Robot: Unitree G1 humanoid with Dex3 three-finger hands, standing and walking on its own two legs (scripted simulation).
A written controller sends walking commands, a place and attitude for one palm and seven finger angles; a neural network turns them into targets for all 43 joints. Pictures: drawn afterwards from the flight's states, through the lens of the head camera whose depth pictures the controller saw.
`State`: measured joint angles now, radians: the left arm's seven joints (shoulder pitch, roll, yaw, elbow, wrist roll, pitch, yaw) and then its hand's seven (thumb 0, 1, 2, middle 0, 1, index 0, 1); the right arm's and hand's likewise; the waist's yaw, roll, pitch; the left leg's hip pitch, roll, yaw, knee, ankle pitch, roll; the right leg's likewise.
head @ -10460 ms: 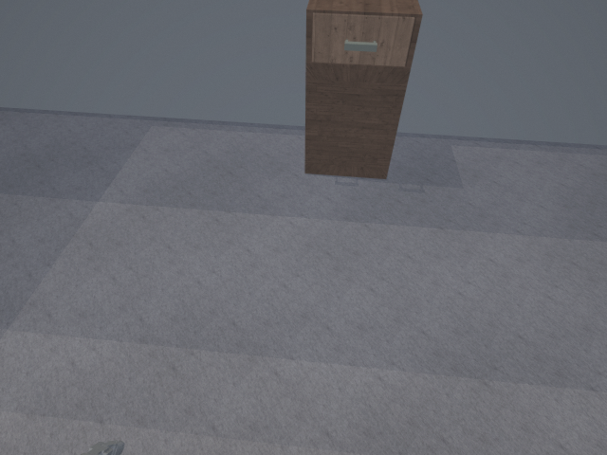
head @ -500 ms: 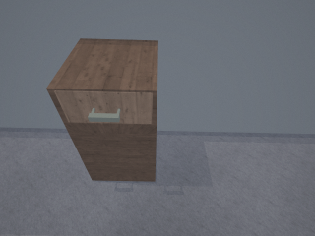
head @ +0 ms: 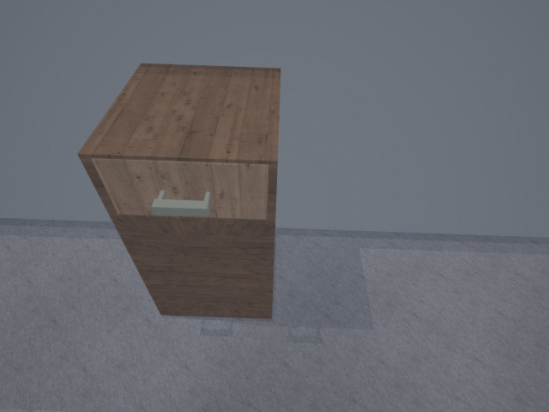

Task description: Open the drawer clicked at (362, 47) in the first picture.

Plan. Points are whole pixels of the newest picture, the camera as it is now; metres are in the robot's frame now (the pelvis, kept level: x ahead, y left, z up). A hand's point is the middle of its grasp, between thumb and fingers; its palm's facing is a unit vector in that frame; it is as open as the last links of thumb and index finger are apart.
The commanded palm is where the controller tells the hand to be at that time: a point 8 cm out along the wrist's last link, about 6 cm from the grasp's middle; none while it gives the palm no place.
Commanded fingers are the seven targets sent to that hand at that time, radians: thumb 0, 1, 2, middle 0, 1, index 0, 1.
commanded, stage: shuffle to correct the standing spot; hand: left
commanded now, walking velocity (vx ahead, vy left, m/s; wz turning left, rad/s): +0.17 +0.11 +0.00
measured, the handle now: (183, 201) +0.56 +0.26 -0.08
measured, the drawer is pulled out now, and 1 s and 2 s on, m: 0.00 0.00 0.00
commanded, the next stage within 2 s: come to a stop and stand still in 0.04 s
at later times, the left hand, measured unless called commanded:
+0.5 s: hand out of the picture +0.13 +0.22 -0.17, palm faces +0.08 -0.96 -0.27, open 7.3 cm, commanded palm none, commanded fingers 0.00 0.90 0.90 -0.20 -0.30 -0.20 -0.30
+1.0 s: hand out of the picture +0.09 +0.24 -0.17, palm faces +0.08 -0.98 -0.20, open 7.3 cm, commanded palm none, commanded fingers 0.00 0.90 0.90 -0.20 -0.30 -0.20 -0.30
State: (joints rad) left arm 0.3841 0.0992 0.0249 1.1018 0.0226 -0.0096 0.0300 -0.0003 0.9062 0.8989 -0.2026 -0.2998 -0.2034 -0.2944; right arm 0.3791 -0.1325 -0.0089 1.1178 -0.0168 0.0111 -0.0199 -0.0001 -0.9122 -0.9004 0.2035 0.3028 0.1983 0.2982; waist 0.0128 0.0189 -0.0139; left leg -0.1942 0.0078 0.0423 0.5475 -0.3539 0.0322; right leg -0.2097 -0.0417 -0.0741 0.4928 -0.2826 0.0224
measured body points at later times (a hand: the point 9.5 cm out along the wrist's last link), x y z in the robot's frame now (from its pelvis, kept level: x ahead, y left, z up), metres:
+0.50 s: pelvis +0.10 +0.02 +0.00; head +0.13 +0.01 +0.44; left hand +0.13 +0.27 -0.15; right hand +0.04 -0.17 -0.17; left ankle -0.03 +0.09 -0.71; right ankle +0.11 -0.06 -0.73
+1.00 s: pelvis +0.09 +0.06 +0.00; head +0.10 +0.07 +0.45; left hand +0.09 +0.29 -0.16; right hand +0.15 -0.16 -0.15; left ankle +0.10 +0.17 -0.73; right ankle +0.07 -0.06 -0.74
